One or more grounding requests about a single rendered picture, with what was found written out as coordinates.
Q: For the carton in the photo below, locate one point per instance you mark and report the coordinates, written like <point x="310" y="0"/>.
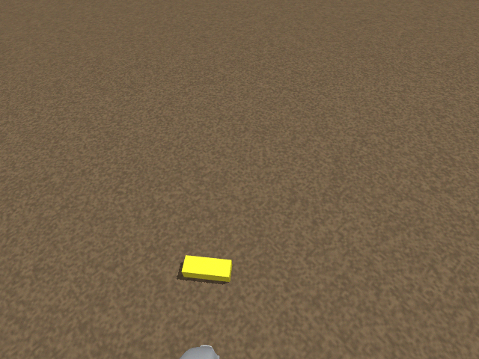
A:
<point x="207" y="268"/>

